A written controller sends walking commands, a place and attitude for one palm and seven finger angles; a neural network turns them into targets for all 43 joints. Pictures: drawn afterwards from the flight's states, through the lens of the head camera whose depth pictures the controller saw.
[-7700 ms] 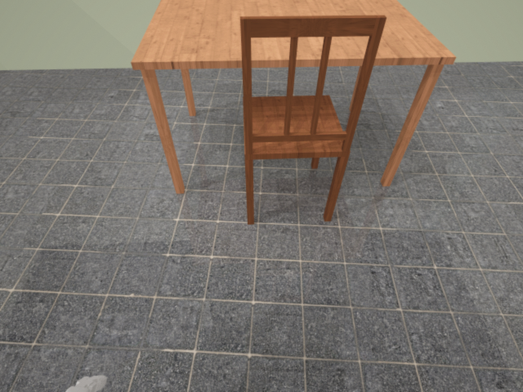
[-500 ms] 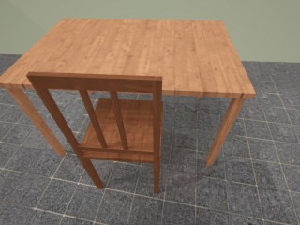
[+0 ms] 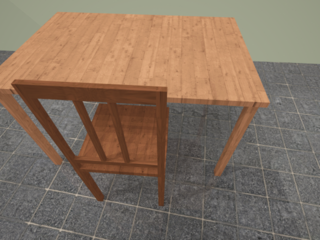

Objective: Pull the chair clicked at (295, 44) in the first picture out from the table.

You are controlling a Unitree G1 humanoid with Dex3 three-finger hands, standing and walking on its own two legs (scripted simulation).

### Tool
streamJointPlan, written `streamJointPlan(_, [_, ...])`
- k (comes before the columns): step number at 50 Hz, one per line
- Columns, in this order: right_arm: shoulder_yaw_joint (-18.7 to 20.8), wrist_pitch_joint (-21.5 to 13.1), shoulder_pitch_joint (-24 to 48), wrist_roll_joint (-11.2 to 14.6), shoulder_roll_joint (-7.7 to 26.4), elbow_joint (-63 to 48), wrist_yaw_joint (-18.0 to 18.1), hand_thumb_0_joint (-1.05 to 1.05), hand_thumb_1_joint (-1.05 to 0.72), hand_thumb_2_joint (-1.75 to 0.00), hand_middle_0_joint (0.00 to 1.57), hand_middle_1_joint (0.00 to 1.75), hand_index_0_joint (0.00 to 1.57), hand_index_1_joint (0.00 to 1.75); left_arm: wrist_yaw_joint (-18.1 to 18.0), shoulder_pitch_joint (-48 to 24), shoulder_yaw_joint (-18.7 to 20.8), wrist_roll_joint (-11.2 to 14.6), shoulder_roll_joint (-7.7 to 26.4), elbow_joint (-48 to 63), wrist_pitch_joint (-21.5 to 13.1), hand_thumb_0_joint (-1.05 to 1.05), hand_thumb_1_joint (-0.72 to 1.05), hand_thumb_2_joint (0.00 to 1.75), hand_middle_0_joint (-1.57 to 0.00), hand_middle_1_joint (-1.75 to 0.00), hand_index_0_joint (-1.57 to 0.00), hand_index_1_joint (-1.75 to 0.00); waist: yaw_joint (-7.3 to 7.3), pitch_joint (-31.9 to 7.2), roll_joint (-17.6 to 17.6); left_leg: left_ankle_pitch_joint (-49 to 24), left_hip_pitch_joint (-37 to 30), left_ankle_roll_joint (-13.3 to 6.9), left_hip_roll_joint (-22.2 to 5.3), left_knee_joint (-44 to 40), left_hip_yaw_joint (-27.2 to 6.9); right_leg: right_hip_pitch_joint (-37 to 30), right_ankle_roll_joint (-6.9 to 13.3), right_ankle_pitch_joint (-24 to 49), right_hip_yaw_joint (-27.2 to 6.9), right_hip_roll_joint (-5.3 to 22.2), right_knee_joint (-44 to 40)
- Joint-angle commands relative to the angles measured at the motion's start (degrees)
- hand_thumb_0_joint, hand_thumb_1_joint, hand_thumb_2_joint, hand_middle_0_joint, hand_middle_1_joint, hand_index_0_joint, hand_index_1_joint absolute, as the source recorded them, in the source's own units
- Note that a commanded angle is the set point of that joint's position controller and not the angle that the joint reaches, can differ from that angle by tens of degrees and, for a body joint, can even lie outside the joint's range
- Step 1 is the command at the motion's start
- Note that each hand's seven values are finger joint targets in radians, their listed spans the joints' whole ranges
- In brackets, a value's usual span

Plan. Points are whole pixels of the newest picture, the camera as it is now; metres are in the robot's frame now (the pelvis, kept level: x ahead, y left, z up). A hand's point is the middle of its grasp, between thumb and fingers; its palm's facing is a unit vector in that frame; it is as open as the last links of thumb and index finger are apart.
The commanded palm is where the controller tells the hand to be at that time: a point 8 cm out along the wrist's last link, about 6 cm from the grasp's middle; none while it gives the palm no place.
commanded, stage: come to a stop and stand still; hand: left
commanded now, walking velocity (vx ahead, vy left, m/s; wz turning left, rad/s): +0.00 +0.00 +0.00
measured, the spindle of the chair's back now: (92, 135) +0.45 +0.26 -0.07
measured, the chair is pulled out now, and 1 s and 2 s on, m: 0.00 0.00 0.00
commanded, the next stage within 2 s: look again from close up in 0.42 s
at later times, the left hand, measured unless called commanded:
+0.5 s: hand out of the picture +0.00 +0.16 -0.18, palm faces +0.06 -0.98 -0.17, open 7.4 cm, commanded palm none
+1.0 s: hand out of the picture +0.06 +0.22 -0.18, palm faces -0.02 -0.97 -0.23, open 7.4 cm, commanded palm none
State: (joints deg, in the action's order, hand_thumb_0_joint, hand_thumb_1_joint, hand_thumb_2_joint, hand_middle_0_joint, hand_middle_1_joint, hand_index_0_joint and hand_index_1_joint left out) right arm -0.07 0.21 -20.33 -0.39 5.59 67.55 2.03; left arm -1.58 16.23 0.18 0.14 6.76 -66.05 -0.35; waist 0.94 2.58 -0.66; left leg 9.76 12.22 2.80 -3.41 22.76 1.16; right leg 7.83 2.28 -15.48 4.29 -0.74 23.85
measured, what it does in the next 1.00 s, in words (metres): stands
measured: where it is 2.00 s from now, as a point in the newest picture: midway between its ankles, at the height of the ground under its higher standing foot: outside the picture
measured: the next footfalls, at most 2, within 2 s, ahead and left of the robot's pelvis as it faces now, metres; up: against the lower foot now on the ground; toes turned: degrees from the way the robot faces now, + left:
none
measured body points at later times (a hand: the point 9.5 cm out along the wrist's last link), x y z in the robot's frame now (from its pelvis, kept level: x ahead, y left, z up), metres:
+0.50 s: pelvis +0.03 +0.00 +0.00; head +0.03 +0.00 +0.45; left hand +0.00 +0.21 -0.16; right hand +0.03 -0.22 -0.16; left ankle +0.02 +0.15 -0.74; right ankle -0.03 -0.09 -0.74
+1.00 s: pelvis +0.02 +0.04 -0.01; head +0.04 +0.03 +0.44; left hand +0.06 +0.27 -0.16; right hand +0.03 -0.19 -0.17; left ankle +0.03 +0.14 -0.74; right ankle -0.03 -0.09 -0.74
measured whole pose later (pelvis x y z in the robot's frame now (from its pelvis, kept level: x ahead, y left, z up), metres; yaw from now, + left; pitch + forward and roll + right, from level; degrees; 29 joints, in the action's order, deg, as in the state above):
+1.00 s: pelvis +0.02 +0.04 -0.01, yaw -1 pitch +0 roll +0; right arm -0.6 -0.8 -16.2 -0.6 9.7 60.5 1.0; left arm -2.1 15.1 -0.6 -0.6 11.1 -58.2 -0.1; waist 0.4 1.4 0.1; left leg 16.0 14.0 -0.9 -0.1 30.2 3.4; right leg 9.2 -0.9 -20.5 2.1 2.4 29.9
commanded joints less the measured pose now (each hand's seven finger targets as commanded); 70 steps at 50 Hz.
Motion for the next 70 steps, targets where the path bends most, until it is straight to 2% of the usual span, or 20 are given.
streamJointPlan(1, [0.6, -1.1, -2.2, 0.0, 5.2, -1.7, 0.5, 0.0, -0.9, -0.9, 0.2, 0.3, 0.2, 0.3, -0.8, 5.0, 1.1, -0.3, 5.2, 0.8, -0.8, 0.0, 0.9, 0.9, -0.2, -0.3, -0.2, -0.3, -1.12, 0.1, 0.5, -8.4, -2.7, -2.6, -2.8, -1.7, -2.5, 2.4, -0.3, 10.8, -5.5, 6.8, -5.4])
streamJointPlan(11, [0.5, -1.0, 0.1, 0.0, 5.6, -2.3, 0.7, 0.0, -0.9, -0.9, 0.2, 0.3, 0.2, 0.3, -1.0, 6.8, 0.8, -0.6, 4.4, 0.3, -0.9, 0.0, 0.9, 0.9, -0.2, -0.3, -0.2, -0.3, -1.07, 3.2, 1.2, -8.5, -3.8, -3.1, -2.6, -1.8, -2.9, 3.8, -0.8, 10.7, -5.5, 6.8, -6.0])
streamJointPlan(18, [0.4, -1.2, 1.3, -0.1, 6.4, -2.9, 0.7, 0.0, -0.9, -0.9, 0.2, 0.3, 0.2, 0.3, -0.9, 7.0, 0.9, -0.5, 5.4, 0.5, -1.1, 0.0, 0.9, 0.9, -0.2, -0.3, -0.2, -0.3, -1.27, 0.8, 0.2, -10.6, -4.9, -3.0, -2.5, -1.2, -2.7, 1.3, -0.8, 15.1, -5.3, 7.2, -5.4])
streamJointPlan(25, [0.4, -1.0, 1.8, 0.0, 7.0, -3.0, 0.7, 0.0, -0.9, -0.9, 0.2, 0.3, 0.2, 0.3, -0.8, 6.4, 0.8, -0.5, 6.0, 0.9, -0.9, 0.0, 0.9, 0.9, -0.2, -0.3, -0.2, -0.3, -1.35, 1.8, 1.0, -9.9, -4.2, -3.1, -2.5, -1.6, -2.8, 0.7, -0.8, 14.3, -5.3, 7.0, -6.0])
streamJointPlan(26, [0.7, -2.0, 8.3, 0.2, 8.9, -7.5, -0.5, 0.0, -0.9, -0.9, 0.2, 0.3, 0.2, 0.3, -3.0, 10.7, 0.8, -1.8, 7.7, 0.3, -3.1, 0.0, 0.9, 0.9, -0.2, -0.3, -0.2, -0.3, -3.78, 5.2, 4.6, -5.1, 3.8, -1.7, -1.7, 13.5, 1.1, 3.6, -4.3, 43.6, -10.7, 11.5, -5.9])
streamJointPlan(27, [0.6, -1.4, 4.7, 0.0, 5.3, -9.8, -0.8, 0.0, -0.9, -0.9, 0.2, 0.3, 0.2, 0.3, -2.7, 8.4, 1.3, -1.7, 10.3, 3.2, -3.5, 0.0, 0.9, 0.9, -0.2, -0.3, -0.2, -0.3, 0.0, 1.8, 6.2, 9.5, 5.8, -3.1, -0.1, 13.9, -0.8, 0.1, -1.2, 47.3, -10.2, 13.9, -2.6])
streamJointPlan(28, [0.8, -1.3, 2.6, 0.0, 5.4, -9.5, -0.8, 0.0, -0.9, -0.9, 0.2, 0.3, 0.2, 0.3, -2.4, 6.3, 0.9, -1.7, 9.3, 4.3, -3.6, 0.0, 0.9, 0.9, -0.2, -0.3, -0.2, -0.3, 0.68, -1.6, 6.4, 10.0, 5.2, -3.3, -0.3, 13.4, 0.1, -0.9, 1.2, 41.9, -8.1, 12.7, -1.0])
streamJointPlan(29, [0.7, -1.4, 1.0, 0.0, 5.6, -9.4, -0.9, 0.0, -0.9, -0.9, 0.2, 0.3, 0.2, 0.3, -2.2, 5.3, 0.8, -1.4, 9.2, 5.6, -3.5, 0.0, 0.9, 0.9, -0.2, -0.3, -0.2, -0.3, 1.25, -4.0, 6.3, 6.3, 3.6, -3.2, 0.1, 10.6, 0.4, -2.0, 2.2, 36.8, -7.0, 11.3, 0.3])
streamJointPlan(30, [0.8, -1.6, 0.7, -0.2, 6.3, -9.0, -1.1, 0.0, -0.9, -0.9, 0.2, 0.3, 0.2, 0.3, -1.8, 4.1, 0.8, -1.1, 9.3, 6.7, -3.2, 0.0, 0.9, 0.9, -0.2, -0.3, -0.2, -0.3, 0.82, -5.3, 2.8, 1.6, 0.3, -3.2, 0.3, 8.4, 1.3, -0.5, 2.3, 30.6, -6.5, 9.9, 2.1])
streamJointPlan(32, [1.0, -1.8, 0.8, -0.3, 8.5, -9.7, -0.8, 0.0, -0.9, -0.9, 0.2, 0.3, 0.2, 0.3, -1.8, 4.1, 0.7, -1.0, 8.1, 8.2, -2.2, 0.0, 0.9, 0.9, -0.2, -0.3, -0.2, -0.3, 0.39, -3.6, -1.1, -5.8, 0.0, -4.2, -2.1, 7.3, -1.7, 3.6, 1.0, 15.0, -5.8, 6.9, 2.9])
streamJointPlan(34, [1.0, -1.7, 1.9, -0.2, 9.0, -10.0, -0.7, 0.0, -0.9, -0.9, 0.2, 0.3, 0.2, 0.3, -1.6, 4.6, 0.5, -1.0, 8.1, 8.3, -1.1, 0.0, 0.9, 0.9, -0.2, -0.3, -0.2, -0.3, -0.54, -0.9, -4.3, -6.1, 2.5, -5.1, -2.8, 5.6, -3.6, 4.4, 0.4, 5.1, -4.9, 5.1, 2.8])
streamJointPlan(36, [0.7, -1.6, 2.7, -0.3, 9.2, -10.5, -0.7, 0.0, -0.9, -0.9, 0.2, 0.3, 0.2, 0.3, -1.4, 4.4, 0.5, -1.1, 8.1, 8.6, -0.6, 0.0, 0.9, 0.9, -0.2, -0.3, -0.2, -0.3, -1.14, 3.1, -2.2, -2.6, 5.4, -5.4, -2.7, 3.6, -4.6, 5.2, 0.2, 0.7, -5.1, 4.6, 1.5])
streamJointPlan(38, [0.6, -1.7, 2.5, -0.3, 9.5, -10.6, -0.8, 0.0, -0.9, -0.9, 0.2, 0.3, 0.2, 0.3, -1.3, 4.2, 0.4, -1.1, 8.1, 8.7, -0.4, 0.0, 0.9, 0.9, -0.2, -0.3, -0.2, -0.3, -1.03, 2.8, -0.2, -0.2, 4.8, -5.4, -2.2, 2.6, -4.6, 5.6, 0.1, -1.3, -5.3, 4.8, 1.3])
streamJointPlan(40, [0.6, -1.8, 2.4, -0.4, 9.7, -10.4, -0.8, 0.0, -0.9, -0.9, 0.2, 0.3, 0.2, 0.3, -1.1, 3.5, 0.4, -1.0, 8.7, 9.1, -0.2, 0.0, 0.9, 0.9, -0.2, -0.3, -0.2, -0.3, -1.28, 2.7, -0.9, 0.8, 4.6, -5.7, -2.3, 1.0, -5.2, 5.6, -0.1, -2.4, -4.9, 4.6, 1.3])
streamJointPlan(44, [0.6, -2.1, 2.3, -0.3, 10.4, -10.0, -0.8, 0.0, -0.9, -0.9, 0.2, 0.3, 0.2, 0.3, -1.1, 3.7, 0.4, -1.0, 9.1, 9.6, -0.3, 0.0, 0.9, 0.9, -0.2, -0.3, -0.2, -0.3, -1.43, -0.5, -0.5, -4.8, 1.6, -5.7, -2.4, 1.4, -4.8, 4.2, -0.6, 1.6, -4.8, 5.2, 1.9])
streamJointPlan(51, [0.4, -2.3, 2.5, -0.1, 10.5, -8.9, -0.6, 0.0, -0.9, -0.9, 0.2, 0.3, 0.2, 0.3, -1.0, 3.0, 0.5, -0.9, 10.1, 9.3, -0.4, 0.0, 0.9, 0.9, -0.2, -0.3, -0.2, -0.3, -1.43, -0.9, 0.5, -10.7, -0.8, -5.4, -2.1, 1.8, -3.7, 3.1, -0.9, 7.4, -5.0, 6.2, 1.5])
streamJointPlan(67, [0.3, -2.1, 3.7, 0.2, 10.0, -5.9, -0.6, 0.0, -0.9, -0.9, 0.2, 0.3, 0.2, 0.3, -1.1, 4.5, 0.0, -0.9, 9.7, 6.5, -0.8, 0.0, 0.9, 0.9, -0.2, -0.3, -0.2, -0.3, -1.19, -0.7, 0.5, -10.9, -3.9, -4.9, -2.1, 0.6, -2.6, 2.9, -1.2, 11.0, -5.6, 7.1, -1.0])
streamJointPlan(68, [0.8, -2.2, 7.2, 0.3, 11.6, -9.8, -0.8, 0.0, -0.9, -0.9, 0.2, 0.3, 0.2, 0.3, -2.9, 7.2, 0.3, -1.8, 9.6, 5.0, -2.1, 0.0, 0.9, 0.9, -0.2, -0.3, -0.2, -0.3, -1.95, 2.3, 2.1, -19.1, 0.6, -3.4, -3.1, 12.2, -2.0, 5.1, -2.0, 29.8, -8.8, 9.1, -1.9])
streamJointPlan(69, [2.8, -10.4, 4.2, 2.9, 19.9, -27.9, 1.3, 0.0, -0.9, -0.9, 0.2, 0.3, 0.2, 0.3, -2.6, -33.2, 8.6, 9.8, 22.8, 93.9, -13.6, 0.0, 0.88, 0.89, -0.2, -0.3, -0.2, -0.3, 4.18, -26.8, -9.5, -25.3, -15.8, -4.3, 2.3, 4.6, -1.8, 1.2, -0.4, 29.8, -1.7, 4.0, 5.1])
streamJointPlan(70, [0.5, -14.7, 8.5, 2.4, 13.4, -24.6, 4.0, 0.0, -0.9, -0.9, 0.2, 0.3, 0.2, 0.3, -5.8, -20.9, 12.0, 6.7, 26.1, 88.3, -12.4, 0.0, 0.85, 0.88, -0.2, -0.29, -0.2, -0.29, 0.93, -24.7, -11.7, -25.8, -20.7, -4.3, -0.7, 4.7, -0.1, 6.5, -0.9, 14.2, -0.4, 1.9, 7.1])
